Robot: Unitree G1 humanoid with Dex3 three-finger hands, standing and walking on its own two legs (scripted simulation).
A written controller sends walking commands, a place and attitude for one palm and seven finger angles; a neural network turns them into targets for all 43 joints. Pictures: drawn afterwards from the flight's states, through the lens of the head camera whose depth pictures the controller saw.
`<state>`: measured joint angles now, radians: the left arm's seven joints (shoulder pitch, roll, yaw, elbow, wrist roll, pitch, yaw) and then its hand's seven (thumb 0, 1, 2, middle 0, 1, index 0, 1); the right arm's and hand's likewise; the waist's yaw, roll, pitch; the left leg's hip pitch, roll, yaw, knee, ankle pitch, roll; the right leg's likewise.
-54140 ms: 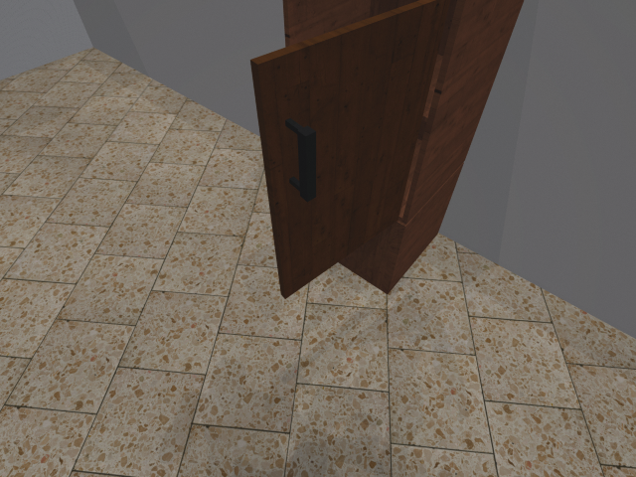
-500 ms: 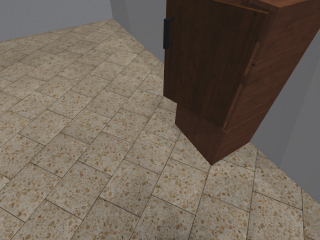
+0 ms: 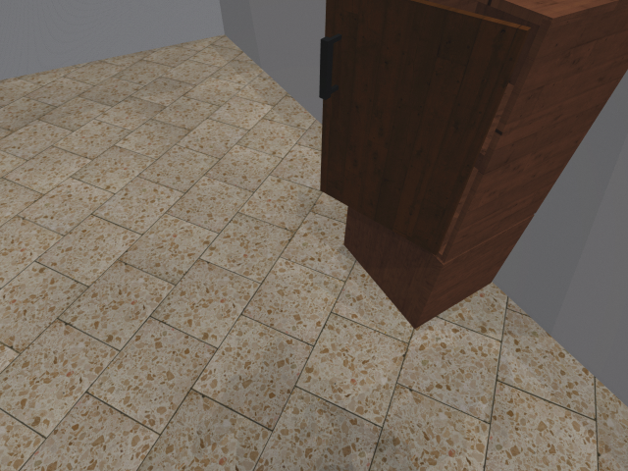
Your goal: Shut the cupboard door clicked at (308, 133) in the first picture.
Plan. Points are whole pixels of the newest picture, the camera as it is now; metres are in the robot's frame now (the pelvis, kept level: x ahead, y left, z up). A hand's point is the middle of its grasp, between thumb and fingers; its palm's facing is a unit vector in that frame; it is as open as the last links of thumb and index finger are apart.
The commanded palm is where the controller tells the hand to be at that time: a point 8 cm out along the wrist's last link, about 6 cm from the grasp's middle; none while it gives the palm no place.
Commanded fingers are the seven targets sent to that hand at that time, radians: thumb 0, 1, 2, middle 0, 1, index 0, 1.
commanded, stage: walk to a spot facing it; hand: left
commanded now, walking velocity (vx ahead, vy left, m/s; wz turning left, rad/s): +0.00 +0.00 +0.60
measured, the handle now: (331, 66) +0.94 +0.00 +0.07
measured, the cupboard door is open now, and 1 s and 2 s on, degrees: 19 19 19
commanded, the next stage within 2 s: turn to face it in 1.98 s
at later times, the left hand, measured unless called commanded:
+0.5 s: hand out of the picture +0.01 +0.23 -0.18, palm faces +0.27 -0.93 -0.25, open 7.4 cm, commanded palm none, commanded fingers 0.00 0.90 0.90 -0.20 -0.30 -0.20 -0.30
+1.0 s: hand out of the picture -0.08 +0.17 -0.17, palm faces +0.59 -0.77 -0.25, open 7.4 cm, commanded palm none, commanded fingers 0.00 0.90 0.90 -0.20 -0.30 -0.20 -0.30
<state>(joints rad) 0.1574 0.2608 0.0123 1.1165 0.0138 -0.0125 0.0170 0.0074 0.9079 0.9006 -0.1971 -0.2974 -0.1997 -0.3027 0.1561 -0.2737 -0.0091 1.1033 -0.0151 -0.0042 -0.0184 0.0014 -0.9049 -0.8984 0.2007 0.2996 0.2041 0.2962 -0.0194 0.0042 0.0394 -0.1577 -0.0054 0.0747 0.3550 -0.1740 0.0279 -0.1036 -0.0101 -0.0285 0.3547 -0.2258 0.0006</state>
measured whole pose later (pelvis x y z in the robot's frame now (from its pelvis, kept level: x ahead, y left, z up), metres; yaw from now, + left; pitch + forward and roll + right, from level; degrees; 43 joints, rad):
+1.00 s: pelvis -0.01 -0.03 -0.01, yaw +37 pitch +0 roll +2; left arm 0.23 0.21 0.05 0.90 0.04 0.00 0.01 0.01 0.90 0.90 -0.20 -0.30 -0.20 -0.30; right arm 0.15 -0.25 -0.07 0.90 -0.02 0.07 0.03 0.00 -0.91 -0.90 0.20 0.30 0.20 0.30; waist -0.01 -0.04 0.12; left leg -0.35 0.02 0.06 0.79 -0.47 -0.04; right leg -0.20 -0.15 -0.19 0.57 -0.35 0.02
